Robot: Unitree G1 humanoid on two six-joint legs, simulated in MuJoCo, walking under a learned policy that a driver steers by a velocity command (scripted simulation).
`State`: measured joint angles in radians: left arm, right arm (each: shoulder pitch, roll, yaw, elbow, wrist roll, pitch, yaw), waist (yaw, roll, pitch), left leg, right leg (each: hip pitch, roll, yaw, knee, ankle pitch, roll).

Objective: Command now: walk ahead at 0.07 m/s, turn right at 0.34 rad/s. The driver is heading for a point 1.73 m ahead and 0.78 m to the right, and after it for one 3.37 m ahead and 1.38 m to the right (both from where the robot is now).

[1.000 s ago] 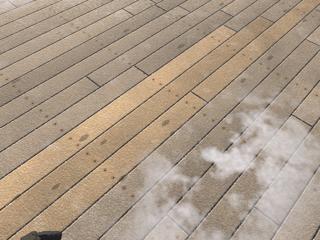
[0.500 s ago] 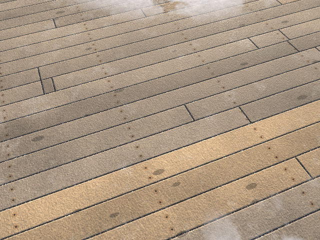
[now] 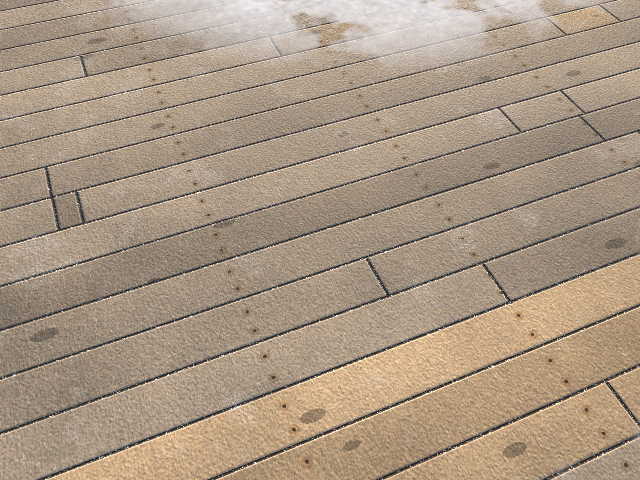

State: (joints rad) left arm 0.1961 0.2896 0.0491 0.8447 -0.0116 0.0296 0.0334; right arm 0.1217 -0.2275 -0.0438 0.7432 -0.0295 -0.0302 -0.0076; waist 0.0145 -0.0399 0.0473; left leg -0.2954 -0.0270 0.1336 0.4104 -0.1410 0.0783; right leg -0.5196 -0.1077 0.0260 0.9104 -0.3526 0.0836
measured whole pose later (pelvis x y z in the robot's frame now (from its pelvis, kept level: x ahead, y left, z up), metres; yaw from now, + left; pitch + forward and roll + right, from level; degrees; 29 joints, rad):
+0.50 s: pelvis +0.03 -0.05 +0.01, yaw -17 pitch +3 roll +3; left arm 0.18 0.31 0.07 0.72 -0.01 0.02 0.04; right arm 0.06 -0.30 -0.09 0.77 0.01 0.01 -0.04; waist 0.01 0.02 0.05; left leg -0.50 -0.02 -0.07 0.87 -0.34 -0.09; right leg -0.28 0.04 0.11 0.45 -0.22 -0.05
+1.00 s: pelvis +0.12 -0.07 +0.01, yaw -35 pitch +2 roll +1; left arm 0.18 0.31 0.07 0.63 -0.02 -0.01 -0.02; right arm 0.34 -0.28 -0.07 0.82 0.00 -0.07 -0.02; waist -0.08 -0.04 -0.01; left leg -0.02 0.03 0.11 0.26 -0.28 -0.01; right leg -0.65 -0.08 0.04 0.87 -0.16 0.05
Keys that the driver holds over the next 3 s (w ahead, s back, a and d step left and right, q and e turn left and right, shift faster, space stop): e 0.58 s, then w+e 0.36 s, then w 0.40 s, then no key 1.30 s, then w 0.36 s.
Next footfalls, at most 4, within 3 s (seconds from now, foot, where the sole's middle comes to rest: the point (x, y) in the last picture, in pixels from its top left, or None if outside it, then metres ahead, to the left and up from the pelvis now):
0.18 right None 0.05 -0.15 -0.77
0.68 left None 0.14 0.07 -0.77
1.14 right None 0.18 -0.32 -0.77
1.60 left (491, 446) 0.54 -0.33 -0.77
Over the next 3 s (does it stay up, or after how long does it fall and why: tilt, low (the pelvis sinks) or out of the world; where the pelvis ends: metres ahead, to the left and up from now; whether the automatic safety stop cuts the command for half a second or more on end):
stays up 0.49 -0.41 0.00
